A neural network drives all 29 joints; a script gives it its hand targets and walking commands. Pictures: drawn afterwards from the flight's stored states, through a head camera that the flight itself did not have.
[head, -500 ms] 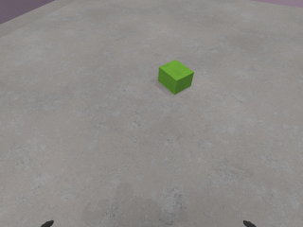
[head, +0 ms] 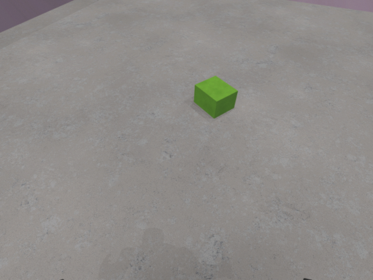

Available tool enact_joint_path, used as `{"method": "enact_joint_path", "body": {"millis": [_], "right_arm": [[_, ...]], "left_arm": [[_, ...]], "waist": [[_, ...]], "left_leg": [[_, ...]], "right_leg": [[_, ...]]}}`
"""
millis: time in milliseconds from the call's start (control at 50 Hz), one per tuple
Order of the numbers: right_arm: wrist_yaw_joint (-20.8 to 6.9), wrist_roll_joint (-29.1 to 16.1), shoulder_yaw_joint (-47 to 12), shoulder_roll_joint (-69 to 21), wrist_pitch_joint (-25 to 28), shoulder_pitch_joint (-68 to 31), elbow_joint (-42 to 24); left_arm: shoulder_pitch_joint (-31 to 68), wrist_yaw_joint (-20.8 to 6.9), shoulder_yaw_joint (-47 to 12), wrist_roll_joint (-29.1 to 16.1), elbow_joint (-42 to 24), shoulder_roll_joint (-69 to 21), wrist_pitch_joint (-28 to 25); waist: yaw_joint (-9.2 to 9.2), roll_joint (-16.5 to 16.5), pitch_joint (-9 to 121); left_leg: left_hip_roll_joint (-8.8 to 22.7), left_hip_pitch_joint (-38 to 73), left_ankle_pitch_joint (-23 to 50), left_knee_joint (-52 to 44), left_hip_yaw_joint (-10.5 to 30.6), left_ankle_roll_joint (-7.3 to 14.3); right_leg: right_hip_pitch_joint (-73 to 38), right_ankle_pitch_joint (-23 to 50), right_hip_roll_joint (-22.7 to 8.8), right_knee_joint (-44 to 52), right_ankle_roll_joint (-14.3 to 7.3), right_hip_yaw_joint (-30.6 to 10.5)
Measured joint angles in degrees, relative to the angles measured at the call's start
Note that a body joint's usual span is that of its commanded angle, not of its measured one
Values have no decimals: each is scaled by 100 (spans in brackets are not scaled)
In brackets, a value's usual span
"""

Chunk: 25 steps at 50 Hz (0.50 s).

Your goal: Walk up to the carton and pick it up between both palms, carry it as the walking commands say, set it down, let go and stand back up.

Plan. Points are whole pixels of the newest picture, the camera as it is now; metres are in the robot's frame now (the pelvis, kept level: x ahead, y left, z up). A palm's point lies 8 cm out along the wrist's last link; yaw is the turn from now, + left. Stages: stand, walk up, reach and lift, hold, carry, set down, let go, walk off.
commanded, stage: stand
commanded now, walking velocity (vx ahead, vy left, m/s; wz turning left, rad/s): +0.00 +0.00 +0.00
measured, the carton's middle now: (214, 96) +1.56 -0.28 -0.69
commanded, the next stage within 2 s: walk up in 0.06 s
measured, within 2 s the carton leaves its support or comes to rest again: neither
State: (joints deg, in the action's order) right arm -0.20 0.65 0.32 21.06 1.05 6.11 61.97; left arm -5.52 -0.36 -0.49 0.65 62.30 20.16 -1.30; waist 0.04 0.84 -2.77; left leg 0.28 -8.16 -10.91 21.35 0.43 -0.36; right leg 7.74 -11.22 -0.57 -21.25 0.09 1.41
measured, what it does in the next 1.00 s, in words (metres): walks ahead: right foot, then left foot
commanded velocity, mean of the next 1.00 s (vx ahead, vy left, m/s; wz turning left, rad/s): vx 0.00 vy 0.00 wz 0.00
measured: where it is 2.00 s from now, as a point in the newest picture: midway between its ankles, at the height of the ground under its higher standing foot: (203, 203)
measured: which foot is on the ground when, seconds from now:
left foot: down 0.00-0.50, up 0.52-0.86, down 0.88-1.00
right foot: down 0.00-0.32, up 0.34-0.48, down 0.50-0.88, up 0.90-1.00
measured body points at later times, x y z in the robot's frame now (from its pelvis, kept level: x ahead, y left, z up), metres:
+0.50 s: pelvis +0.04 -0.03 -0.02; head +0.04 -0.05 +0.43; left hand +0.17 +0.29 -0.10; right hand +0.07 -0.39 -0.13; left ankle +0.01 +0.12 -0.75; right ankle +0.09 -0.16 -0.74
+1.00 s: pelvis +0.23 -0.05 -0.03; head +0.23 -0.04 +0.42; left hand +0.37 +0.25 -0.13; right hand +0.27 -0.40 -0.10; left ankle +0.31 +0.05 -0.75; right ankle +0.15 -0.16 -0.69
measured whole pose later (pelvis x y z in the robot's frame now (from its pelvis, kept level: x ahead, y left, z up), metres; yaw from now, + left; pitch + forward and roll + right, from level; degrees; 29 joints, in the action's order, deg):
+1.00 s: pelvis +0.23 -0.05 -0.03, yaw -13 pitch -3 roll +2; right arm -3.7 0.7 4.1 25.8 6.4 13.9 44.0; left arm -19.1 -3.1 2.2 0.4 46.6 26.2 -4.3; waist -0.4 -3.0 -3.2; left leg 2.3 -19.8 -15.5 38.1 -7.6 1.1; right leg 22.1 -25.3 0.0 -64.0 -2.4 -3.7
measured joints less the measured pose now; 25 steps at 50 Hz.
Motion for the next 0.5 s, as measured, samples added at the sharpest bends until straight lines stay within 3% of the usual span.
{"method": "enact_joint_path", "body": {"millis": [260, 340, 420, 500], "right_arm": [[-27, 16, 19, -14, -3, 1, -4], [-195, 103, 233, 98, 186, 239, -412], [-179, 174, 405, 316, 359, 473, -742], [-252, 204, 502, 640, 254, 774, -860]], "left_arm": [[8, -20, 32, 8, -64, 45, 10], [-415, -282, 217, 91, -453, 195, -22], [-597, -407, 357, 106, -652, 444, -16], [-677, -537, 477, 80, -877, 553, -132]], "waist": [[-7, -13, 8], [-49, -82, 220], [27, -187, 150], [34, -67, 148]], "left_leg": [[6, 0, -41, -13, -3, 5], [21, -192, -877, 516, -218, 189], [78, -38, -504, 553, -499, 22], [304, 120, -1035, 897, -655, -83]], "right_leg": [[9, -49, 4, -4, -15, -6], [501, -1188, 13, -1003, -144, -199], [1257, -1271, -138, -2336, -78, -323], [1348, -1053, -313, -1691, -94, -167]]}}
